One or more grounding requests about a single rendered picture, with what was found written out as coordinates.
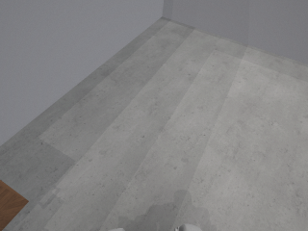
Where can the cabinet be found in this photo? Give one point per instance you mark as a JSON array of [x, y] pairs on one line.
[[11, 203]]

